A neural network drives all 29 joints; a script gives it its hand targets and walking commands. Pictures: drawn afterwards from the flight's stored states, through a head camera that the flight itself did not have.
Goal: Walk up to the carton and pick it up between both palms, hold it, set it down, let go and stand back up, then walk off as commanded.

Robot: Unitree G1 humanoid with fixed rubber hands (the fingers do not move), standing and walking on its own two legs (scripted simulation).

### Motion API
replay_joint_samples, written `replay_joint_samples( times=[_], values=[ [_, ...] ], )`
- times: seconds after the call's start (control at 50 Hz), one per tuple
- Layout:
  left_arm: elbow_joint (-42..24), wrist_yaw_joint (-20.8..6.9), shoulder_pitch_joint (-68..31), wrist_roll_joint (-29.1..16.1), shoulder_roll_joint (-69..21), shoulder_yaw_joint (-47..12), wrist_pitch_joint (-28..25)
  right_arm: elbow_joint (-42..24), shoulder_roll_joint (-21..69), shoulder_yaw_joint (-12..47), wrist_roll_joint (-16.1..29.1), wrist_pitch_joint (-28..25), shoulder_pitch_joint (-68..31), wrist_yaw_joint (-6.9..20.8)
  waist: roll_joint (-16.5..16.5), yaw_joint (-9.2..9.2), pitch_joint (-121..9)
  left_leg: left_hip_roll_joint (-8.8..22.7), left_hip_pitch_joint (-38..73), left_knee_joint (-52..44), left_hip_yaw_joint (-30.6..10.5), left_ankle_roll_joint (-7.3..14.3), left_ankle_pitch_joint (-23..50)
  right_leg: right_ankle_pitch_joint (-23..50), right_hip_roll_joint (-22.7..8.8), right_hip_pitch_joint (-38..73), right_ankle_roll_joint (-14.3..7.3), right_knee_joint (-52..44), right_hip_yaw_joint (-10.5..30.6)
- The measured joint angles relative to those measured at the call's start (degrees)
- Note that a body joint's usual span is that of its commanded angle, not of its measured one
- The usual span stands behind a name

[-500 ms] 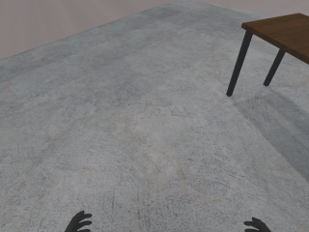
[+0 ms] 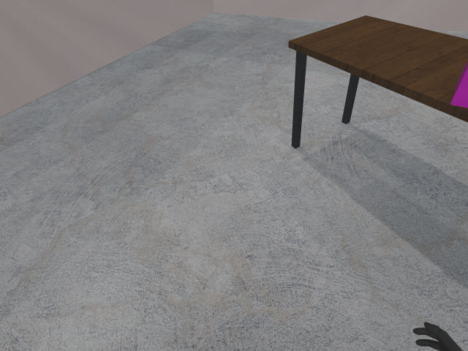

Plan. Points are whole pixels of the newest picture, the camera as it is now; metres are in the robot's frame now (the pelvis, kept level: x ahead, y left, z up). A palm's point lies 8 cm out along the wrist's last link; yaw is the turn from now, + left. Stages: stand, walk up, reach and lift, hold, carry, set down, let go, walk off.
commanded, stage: walk up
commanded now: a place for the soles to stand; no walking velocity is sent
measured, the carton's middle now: out of the picture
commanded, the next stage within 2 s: none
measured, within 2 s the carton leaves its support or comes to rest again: neither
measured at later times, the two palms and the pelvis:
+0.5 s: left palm (184, 246) +0.37 +0.18 -0.07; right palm out of the picture +0.10 -0.37 -0.08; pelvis +0.16 -0.05 -0.01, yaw -12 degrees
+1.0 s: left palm (202, 188) +0.57 +0.17 -0.09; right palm (464, 265) +0.33 -0.37 -0.05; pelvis +0.38 -0.06 +0.00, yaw -29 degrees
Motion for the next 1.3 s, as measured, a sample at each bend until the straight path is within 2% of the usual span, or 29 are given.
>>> replay_joint_samples(
  times=[0.1,0.14,0.16,0.18,0.24,0.3,0.36,0.46,0.5,0.52,0.54,0.58,0.62,0.72,0.84,0.9,0.92,0.94,1.0,1.04,1.18,1.3],
  values=[
    [0.0,0.6,-0.8,0.0,0.0,0.3,0.0,-3.2,-0.1,0.0,0.0,-1.2,0.9,0.1,-0.3,-0.01,0.0,-2.3,-0.2,-10.5,-0.1,0.0,2.5,1.2,2.2,2.4,-0.1,-3.8,2.4],
    [0.0,0.6,-2.5,0.0,0.0,0.4,0.0,-3.7,-0.1,-0.1,0.0,-2.0,2.6,0.0,-0.4,-0.44,0.0,-2.9,1.0,-20.9,-0.2,0.0,8.3,0.5,3.0,1.3,0.1,-3.3,3.1],
    [0.0,0.7,-3.5,0.0,0.0,0.5,0.0,-3.8,-0.1,-0.1,0.0,-2.3,3.7,0.0,-0.7,-1.15,0.1,-2.8,1.2,-23.2,-0.1,0.2,14.8,-2.3,3.4,0.4,0.1,-1.3,3.3],
    [0.0,0.9,-4.3,0.0,0.0,0.5,0.0,-3.7,-0.1,0.1,0.0,-2.3,5.1,-0.2,-1.0,-1.72,0.2,-2.6,1.3,-23.2,0.3,0.3,18.3,-5.6,3.7,-1.1,0.2,2.9,3.3],
    [0.0,1.0,-6.0,0.0,0.2,0.8,0.0,-3.6,-0.1,0.2,0.0,-2.3,9.6,-1.2,-1.8,-3.73,-0.3,-1.8,2.9,-24.1,1.0,0.5,16.6,-6.7,3.5,-7.0,0.4,15.8,2.8],
    [0.0,0.2,-7.5,0.0,0.6,1.3,0.0,-3.4,-0.1,0.2,0.0,-2.3,13.2,-1.7,-2.8,-5.57,-0.3,-1.1,5.5,-27.1,1.6,0.3,15.6,-2.3,1.1,-10.7,0.4,18.3,2.3],
    [0.0,-0.5,-9.2,0.0,0.6,0.9,0.0,-3.4,-0.1,0.2,0.0,-2.3,15.2,-1.7,-3.2,-6.96,-0.3,-0.4,7.2,-28.0,2.3,-0.1,14.4,0.4,-1.4,-13.0,0.4,15.3,1.2],
    [-0.1,-0.9,-12.2,0.0,0.6,0.1,0.0,-3.4,-0.1,0.2,0.0,-2.1,15.4,-1.7,-3.5,-8.02,-0.4,0.6,11.2,-27.2,5.2,-1.4,9.9,2.2,-2.9,-11.1,0.4,0.5,-1.1],
    [0.0,-0.6,-13.4,0.0,0.6,-0.1,-0.2,-3.3,-0.1,0.2,0.0,-1.6,15.1,-1.7,-2.5,-7.97,-0.1,2.3,11.8,-23.1,5.6,-1.5,6.6,6.7,-1.7,-9.3,0.1,-2.1,-2.2],
    [0.0,-0.3,-13.7,0.0,0.6,-0.2,-0.6,-3.1,-0.1,0.3,0.0,-1.1,14.3,-1.6,-1.4,-7.40,0.7,4.3,11.7,-18.5,5.5,-1.5,5.5,6.9,-0.1,-8.6,0.1,-0.3,-2.5],
    [0.0,0.3,-13.5,0.0,0.6,-0.2,-0.9,-3.0,-0.1,0.6,0.0,-0.5,13.3,-1.2,-1.3,-6.55,1.1,4.7,10.7,-11.9,5.2,-1.5,5.0,5.2,1.0,-7.9,0.0,1.7,-1.8],
    [0.0,1.4,-12.2,0.0,0.6,-0.4,-0.9,-3.1,-0.1,0.6,0.0,-0.2,11.0,-0.4,-1.2,-5.23,1.2,3.5,7.2,1.0,4.0,-1.5,2.3,1.8,2.6,-5.5,-0.5,2.8,-0.1],
    [0.0,2.6,-10.1,0.0,0.6,-0.4,-0.9,-4.0,-0.2,0.6,0.0,-0.2,8.3,0.4,-0.8,-4.62,1.1,2.5,3.3,7.5,3.9,-1.5,2.0,0.7,3.3,-2.3,-0.8,1.5,1.4],
    [0.0,3.4,-5.3,0.0,0.6,-0.3,-0.9,-6.4,-0.2,0.6,0.0,-0.7,3.9,1.8,0.5,-2.18,1.1,2.4,-3.7,4.5,3.8,-1.5,7.7,-0.3,4.9,4.2,-0.8,-2.5,5.1],
    [0.0,3.5,-0.8,0.0,0.6,-0.2,-0.9,-7.4,-0.2,0.6,0.0,-0.9,2.9,2.0,0.5,-0.08,1.1,2.3,-5.2,-6.5,3.6,-1.5,9.5,-4.1,5.7,9.4,-0.7,-3.9,9.4],
    [0.0,3.6,-0.1,0.0,0.6,-0.2,-0.9,-7.8,-0.3,0.6,0.0,-2.3,3.6,1.8,0.5,-0.20,1.1,1.5,-4.5,-17.5,3.0,-1.5,14.4,-6.7,5.8,9.4,0.7,-3.0,10.9],
    [0.0,3.7,-0.2,0.0,0.6,0.0,-1.1,-8.0,-0.4,0.6,0.0,-2.9,4.1,1.7,0.4,-0.62,1.4,1.4,-4.0,-20.5,3.0,-1.2,18.8,-7.9,6.0,8.3,0.8,-0.2,11.1],
    [0.0,3.9,-0.7,0.0,0.6,0.1,-1.1,-8.0,-0.4,0.8,0.0,-3.1,4.6,1.4,-0.1,-1.03,2.3,1.3,-3.9,-19.0,3.6,-0.3,20.5,-9.4,6.2,6.9,0.8,5.0,11.1],
    [0.0,4.4,-1.5,0.0,0.6,0.2,-1.1,-7.9,-0.4,1.6,0.0,-3.0,8.5,0.5,-1.0,-2.51,2.2,1.4,-2.1,-17.8,4.4,1.2,16.8,-8.7,6.2,0.1,0.9,21.4,7.7],
    [0.0,4.2,-2.3,0.0,0.6,0.5,-1.1,-7.5,-0.4,1.7,0.0,-3.0,11.2,-0.1,-1.5,-3.61,2.2,1.4,0.3,-20.7,4.4,1.3,16.3,-4.4,5.3,-3.3,0.9,24.9,5.7],
    [-0.1,3.7,-5.4,0.0,0.6,0.2,-1.0,-7.4,-0.4,1.7,0.0,-2.6,18.2,-0.7,-3.5,-5.78,2.2,1.3,5.8,-26.7,4.5,1.3,15.6,3.1,3.4,-11.2,0.8,22.6,3.2],
    [-0.1,2.4,-8.5,0.0,0.7,-1.2,0.2,-7.4,-0.4,1.7,0.0,-1.3,18.6,-1.2,-4.2,-6.35,2.1,1.3,10.4,-27.0,6.3,0.9,11.9,5.7,2.2,-11.3,0.9,9.7,-1.6]
  ],
)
